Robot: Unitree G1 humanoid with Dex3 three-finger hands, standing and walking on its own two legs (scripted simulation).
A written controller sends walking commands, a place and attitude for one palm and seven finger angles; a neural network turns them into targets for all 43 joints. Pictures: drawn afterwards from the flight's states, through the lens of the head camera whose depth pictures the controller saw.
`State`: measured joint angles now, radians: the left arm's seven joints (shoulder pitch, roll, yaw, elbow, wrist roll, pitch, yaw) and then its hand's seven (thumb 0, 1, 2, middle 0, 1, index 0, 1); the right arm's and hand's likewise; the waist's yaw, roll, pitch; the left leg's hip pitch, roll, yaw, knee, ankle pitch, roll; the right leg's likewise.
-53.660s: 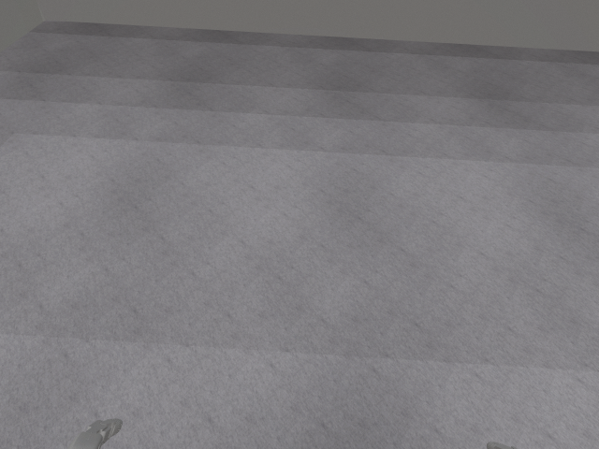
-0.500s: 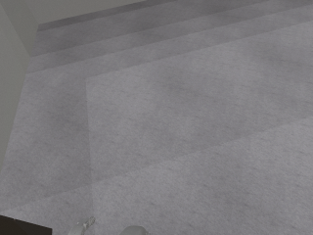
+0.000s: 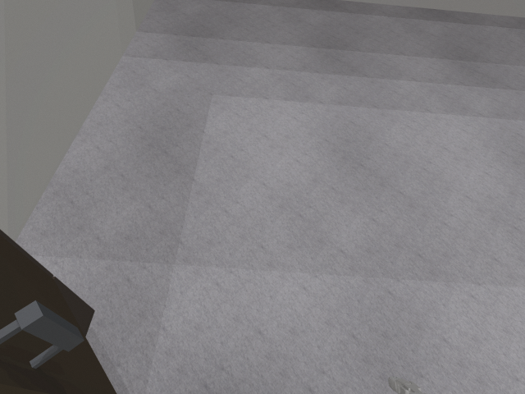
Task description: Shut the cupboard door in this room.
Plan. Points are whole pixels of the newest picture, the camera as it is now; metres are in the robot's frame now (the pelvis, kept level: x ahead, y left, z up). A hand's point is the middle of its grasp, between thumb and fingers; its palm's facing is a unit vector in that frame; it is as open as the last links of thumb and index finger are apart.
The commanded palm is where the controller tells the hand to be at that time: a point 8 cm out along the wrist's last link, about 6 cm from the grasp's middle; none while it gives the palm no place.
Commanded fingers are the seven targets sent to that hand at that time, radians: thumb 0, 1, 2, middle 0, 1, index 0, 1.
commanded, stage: turn or walk to find it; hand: left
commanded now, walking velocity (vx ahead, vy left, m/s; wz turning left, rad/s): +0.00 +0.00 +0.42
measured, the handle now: (36, 340) +0.16 +0.31 +0.02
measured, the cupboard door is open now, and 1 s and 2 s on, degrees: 44 44 44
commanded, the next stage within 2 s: stand and wait in 0.46 s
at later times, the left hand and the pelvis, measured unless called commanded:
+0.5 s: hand out of the picture +0.09 +0.17 -0.14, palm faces +0.18 -0.95 -0.27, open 7.4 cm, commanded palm none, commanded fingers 0.00 0.90 0.90 -0.20 -0.30 -0.20 -0.30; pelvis +0.00 -0.04 +0.00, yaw +12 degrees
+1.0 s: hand out of the picture -0.06 +0.19 -0.17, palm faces +0.41 -0.88 -0.22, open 7.4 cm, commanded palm none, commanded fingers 0.00 0.90 0.90 -0.20 -0.30 -0.20 -0.30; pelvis -0.01 -0.01 +0.01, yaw +21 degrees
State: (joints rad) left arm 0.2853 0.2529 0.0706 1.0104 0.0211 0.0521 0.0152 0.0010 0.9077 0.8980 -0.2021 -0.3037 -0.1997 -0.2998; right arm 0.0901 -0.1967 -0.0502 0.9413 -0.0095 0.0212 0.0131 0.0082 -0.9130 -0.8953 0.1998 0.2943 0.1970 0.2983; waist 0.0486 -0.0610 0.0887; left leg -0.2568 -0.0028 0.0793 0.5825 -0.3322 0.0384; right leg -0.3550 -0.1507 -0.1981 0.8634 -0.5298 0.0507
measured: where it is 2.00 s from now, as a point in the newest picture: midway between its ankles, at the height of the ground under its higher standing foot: outside the picture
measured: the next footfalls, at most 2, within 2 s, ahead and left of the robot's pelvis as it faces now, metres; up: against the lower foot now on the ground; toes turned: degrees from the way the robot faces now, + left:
right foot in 0.42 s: +0.07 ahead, -0.13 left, +0.00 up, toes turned +4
left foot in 0.82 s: -0.02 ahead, +0.10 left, +0.00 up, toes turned +21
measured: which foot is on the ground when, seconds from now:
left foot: down 0.00-0.42, up 0.44-0.80, down 0.82-1.00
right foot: up 0.00-0.40, down 0.42-0.84, up 0.86-1.00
